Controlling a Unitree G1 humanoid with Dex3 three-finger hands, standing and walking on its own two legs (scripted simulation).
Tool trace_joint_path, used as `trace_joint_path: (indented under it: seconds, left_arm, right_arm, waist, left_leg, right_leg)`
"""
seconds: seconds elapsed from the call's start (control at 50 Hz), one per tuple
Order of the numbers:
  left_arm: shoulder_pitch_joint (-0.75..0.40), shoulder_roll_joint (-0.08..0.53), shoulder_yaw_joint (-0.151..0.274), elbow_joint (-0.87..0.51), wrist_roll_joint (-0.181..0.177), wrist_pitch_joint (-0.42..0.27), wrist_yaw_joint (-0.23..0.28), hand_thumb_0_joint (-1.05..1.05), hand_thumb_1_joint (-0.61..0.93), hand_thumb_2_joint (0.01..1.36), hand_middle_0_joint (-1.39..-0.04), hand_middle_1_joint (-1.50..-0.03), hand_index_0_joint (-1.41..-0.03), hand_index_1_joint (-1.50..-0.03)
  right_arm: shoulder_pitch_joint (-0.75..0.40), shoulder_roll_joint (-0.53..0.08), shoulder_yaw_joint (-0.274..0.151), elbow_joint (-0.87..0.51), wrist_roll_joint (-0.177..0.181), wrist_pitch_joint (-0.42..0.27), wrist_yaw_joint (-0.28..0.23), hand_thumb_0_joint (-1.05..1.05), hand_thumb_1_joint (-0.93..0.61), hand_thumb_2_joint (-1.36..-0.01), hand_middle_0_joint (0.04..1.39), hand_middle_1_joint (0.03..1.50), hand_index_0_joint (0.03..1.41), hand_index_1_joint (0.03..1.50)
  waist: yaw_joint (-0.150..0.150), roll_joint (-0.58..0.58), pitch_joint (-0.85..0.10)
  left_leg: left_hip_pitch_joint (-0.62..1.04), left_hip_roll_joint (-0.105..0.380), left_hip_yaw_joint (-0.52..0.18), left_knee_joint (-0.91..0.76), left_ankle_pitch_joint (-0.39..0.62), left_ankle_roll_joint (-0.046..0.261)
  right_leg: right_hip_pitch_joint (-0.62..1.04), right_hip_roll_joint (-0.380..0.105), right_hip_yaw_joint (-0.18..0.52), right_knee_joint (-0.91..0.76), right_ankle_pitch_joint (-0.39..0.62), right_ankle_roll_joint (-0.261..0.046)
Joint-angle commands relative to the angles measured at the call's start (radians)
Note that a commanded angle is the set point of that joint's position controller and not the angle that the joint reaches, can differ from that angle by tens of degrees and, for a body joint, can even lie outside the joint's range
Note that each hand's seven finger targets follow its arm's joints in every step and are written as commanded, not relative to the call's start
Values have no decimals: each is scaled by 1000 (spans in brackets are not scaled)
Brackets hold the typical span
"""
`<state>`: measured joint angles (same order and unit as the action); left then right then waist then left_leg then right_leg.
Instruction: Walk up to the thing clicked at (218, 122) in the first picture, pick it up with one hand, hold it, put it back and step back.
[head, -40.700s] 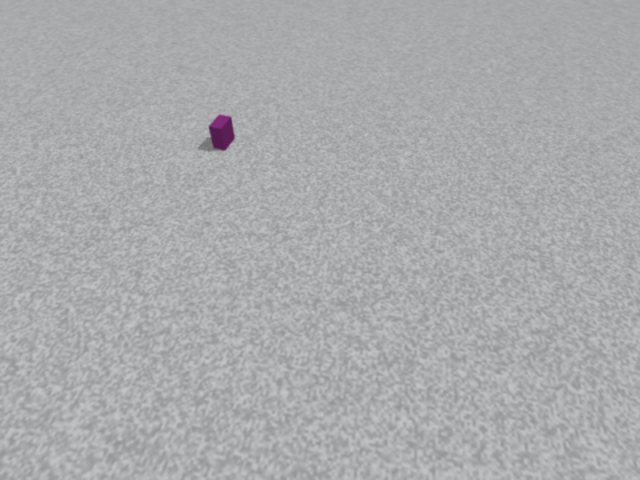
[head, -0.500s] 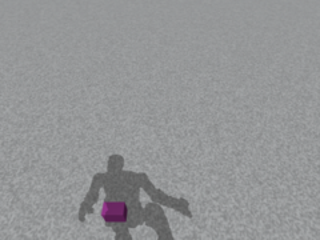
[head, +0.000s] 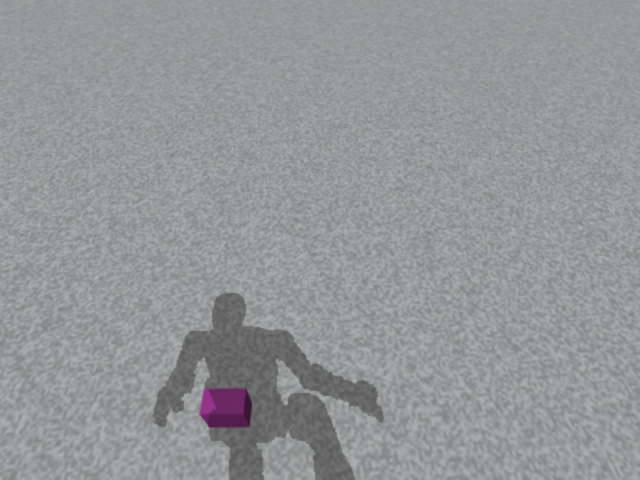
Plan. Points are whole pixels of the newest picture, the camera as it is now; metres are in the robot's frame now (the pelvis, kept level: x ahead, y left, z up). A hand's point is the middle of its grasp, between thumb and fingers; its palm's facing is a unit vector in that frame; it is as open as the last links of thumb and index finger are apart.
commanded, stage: step back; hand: left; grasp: from above
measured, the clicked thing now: (227, 408) +0.42 +0.26 -0.71
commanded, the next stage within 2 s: none
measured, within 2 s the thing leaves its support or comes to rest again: neither
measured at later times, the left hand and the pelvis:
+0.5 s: hand out of the picture -0.01 +0.24 -0.15, palm faces +0.03 -0.90 -0.44, open 7.4 cm; pelvis -0.09 -0.03 -0.01, yaw +2 degrees
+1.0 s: hand out of the picture -0.15 +0.29 -0.17, palm faces +0.01 -0.91 -0.40, open 7.4 cm; pelvis -0.22 +0.01 -0.02, yaw +0 degrees
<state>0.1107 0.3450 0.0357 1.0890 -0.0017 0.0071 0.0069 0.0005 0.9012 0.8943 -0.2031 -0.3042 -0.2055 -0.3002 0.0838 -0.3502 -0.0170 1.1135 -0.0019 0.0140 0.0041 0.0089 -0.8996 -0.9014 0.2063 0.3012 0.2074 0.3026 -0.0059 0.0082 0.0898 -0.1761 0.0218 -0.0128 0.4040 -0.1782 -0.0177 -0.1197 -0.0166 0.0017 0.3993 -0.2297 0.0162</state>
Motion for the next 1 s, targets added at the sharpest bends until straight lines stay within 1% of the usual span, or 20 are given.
trace_joint_path:
  seconds: [0.0, 0.12, 0.18, 0.2, 0.22, 0.24, 0.26, 0.28, 0.34, 0.46, 0.54, 0.62, 0.64, 0.66, 0.68, 0.7, 0.76, 0.8, 0.9, 0.98]
  left_arm:
    - [-20, 238, 65, -103, -8, -7, 18, 0, 900, 900, -200, -300, -200, -300]
    - [41, 215, 62, -139, 10, 18, 9, 0, 900, 900, -200, -300, -200, -300]
    - [124, 218, 75, -131, 18, 24, 3, 0, 900, 900, -200, -300, -200, -300]
    - [150, 226, 80, -127, 21, 24, 1, 0, 900, 900, -200, -300, -200, -300]
    - [153, 255, 89, -133, 28, 21, -1, 0, 900, 900, -200, -300, -200, -300]
    - [91, 359, 111, -163, 36, 10, -1, 0, 900, 900, -200, -300, -200, -300]
    - [5, 412, 122, -215, 48, 0, 5, 0, 900, 900, -200, -300, -200, -300]
    - [-47, 407, 124, -240, 52, -2, 12, 0, 900, 900, -200, -300, -200, -300]
    - [-155, 290, 102, -272, 47, -6, 19, 0, 900, 900, -200, -300, -200, -300]
    - [43, 249, 111, -268, 36, -5, 35, 0, 900, 900, -200, -300, -200, -300]
    - [50, 277, 118, -293, 29, 9, 38, 0, 900, 900, -200, -300, -200, -300]
    - [-39, 298, 111, -334, 15, 26, 25, 0, 900, 900, -200, -300, -200, -300]
    - [-29, 274, 102, -338, 16, 30, 23, 0, 900, 900, -200, -300, -200, -300]
    - [-39, 231, 90, -357, 12, 29, 24, 0, 900, 900, -200, -300, -200, -300]
    - [-92, 251, 104, -356, 11, 26, 35, 0, 900, 900, -200, -300, -200, -300]
    - [-91, 257, 111, -339, 28, 26, 43, 0, 900, 900, -200, -300, -200, -300]
    - [27, 229, 109, -284, 0, 33, 33, 0, 900, 900, -200, -300, -200, -300]
    - [96, 228, 110, -271, 4, 31, 32, 0, 900, 900, -200, -300, -200, -300]
    - [39, 207, 92, -316, 13, 8, 29, 0, 900, 900, -200, -300, -200, -300]
    - [94, 199, 87, -298, 12, -5, 26, 0, 900, 900, -200, -300, -200, -300]
  right_arm:
    - [-13, -241, -64, -95, 9, -4, -8, 0, -900, -900, 200, 300, 200, 300]
    - [-64, -287, -94, -181, -2, 16, -5, 0, -900, -900, 200, 300, 200, 300]
    - [-112, -285, -99, -225, -8, 24, -5, 0, -900, -900, 200, 300, 200, 300]
    - [-133, -277, -98, -242, -8, 29, -3, 0, -900, -900, 200, 300, 200, 300]
    - [-145, -243, -94, -253, -4, 37, -4, 0, -900, -900, 200, 300, 200, 300]
    - [-123, -193, -83, -260, 0, 44, -11, 0, -900, -900, 200, 300, 200, 300]
    - [-55, -202, -84, -246, -14, 56, -20, 0, -900, -900, 200, 300, 200, 300]
    - [-4, -235, -94, -229, -11, 55, -17, 0, -900, -900, 200, 300, 200, 300]
    - [127, -248, -98, -168, 19, 49, -10, 0, -900, -900, 200, 300, 200, 300]
    - [53, -240, -63, -218, -5, 29, -28, 0, -900, -900, 200, 300, 200, 300]
    - [93, -234, -61, -224, -13, 28, -27, 0, -900, -900, 200, 300, 200, 300]
    - [251, -232, -81, -159, -22, 31, -9, 0, -900, -900, 200, 300, 200, 300]
    - [234, -253, -91, -168, -32, 33, -5, 0, -900, -900, 200, 300, 200, 300]
    - [209, -328, -108, -194, -52, 31, -2, 0, -900, -900, 200, 300, 200, 300]
    - [102, -412, -117, -228, -48, 34, 3, 0, -900, -900, 200, 300, 200, 300]
    - [46, -413, -120, -253, -51, 26, -1, 0, -900, -900, 200, 300, 200, 300]
    - [-67, -274, -73, -286, -60, 12, -17, 0, -900, -900, 200, 300, 200, 300]
    - [-54, -257, -76, -288, -43, 7, -22, 0, -900, -900, 200, 300, 200, 300]
    - [80, -249, -87, -288, -22, 9, -29, 0, -900, -900, 200, 300, 200, 300]
    - [60, -269, -98, -310, -22, 25, -25, 0, -900, -900, 200, 300, 200, 300]
  waist:
    - [-11, 11, -138]
    - [10, 151, -177]
    - [46, 175, -165]
    - [64, 154, -161]
    - [78, -7, -119]
    - [70, -259, -42]
    - [47, -215, -24]
    - [19, -203, -9]
    - [-53, -134, -40]
    - [70, -142, -167]
    - [53, -227, -188]
    - [-35, -178, -210]
    - [-38, -82, -178]
    - [-49, 141, -153]
    - [-58, 280, -80]
    - [-58, 267, -38]
    - [48, 112, -6]
    - [61, 104, -31]
    - [-32, 144, -105]
    - [-32, 187, -170]
  left_leg:
    - [22, 114, -94, 38, 361, 106]
    - [-90, 207, -191, 14, 211, 213]
    - [-223, 221, -201, 51, 119, 228]
    - [-258, 190, -182, 119, 42, 206]
    - [-285, 55, -108, 296, -143, 137]
    - [-332, -152, -25, 580, -367, 59]
    - [-294, -156, -170, 742, -433, 53]
    - [-273, -132, -170, 821, -392, 53]
    - [-282, -139, -182, 849, -232, 19]
    - [-402, -99, -151, 625, -331, -19]
    - [-247, -46, -81, 390, -354, 6]
    - [8, -60, 33, 112, -106, 50]
    - [24, -13, -62, 48, -94, 71]
    - [21, 193, -351, -54, -65, 145]
    - [-162, 317, -487, -144, -46, 270]
    - [-285, 360, -540, -173, -71, 327]
    - [-182, 182, -230, -62, 213, 180]
    - [-66, 176, -205, -13, 259, 193]
    - [198, 223, -196, 91, 445, 281]
    - [205, 209, -187, 143, 374, 242]
  right_leg:
    - [-39, -65, 54, 93, 285, -67]
    - [-69, 14, 12, 334, -11, -69]
    - [-25, 29, 11, 388, -145, -82]
    - [-25, 0, 46, 336, -143, -103]
    - [-102, -113, 205, 105, -103, -146]
    - [-218, -315, 501, -170, -73, -199]
    - [-334, -381, 604, -209, -166, -252]
    - [-388, -386, 595, -206, -219, -289]
    - [-277, -200, 279, -113, -119, -179]
    - [150, -259, 267, 22, 231, -238]
    - [97, -282, 250, 64, 388, -233]
    - [-113, -220, 156, 98, 154, -145]
    - [-208, -161, 128, 141, 16, -105]
    - [-356, -31, 53, 318, -185, -52]
    - [-363, 111, 45, 562, -400, -23]
    - [-323, 118, 143, 741, -419, -17]
    - [-404, 145, 203, 886, -251, -39]
    - [-427, 141, 182, 901, -226, -31]
    - [-426, 82, 131, 618, -293, 29]
    - [-279, 32, 48, 244, -221, 12]
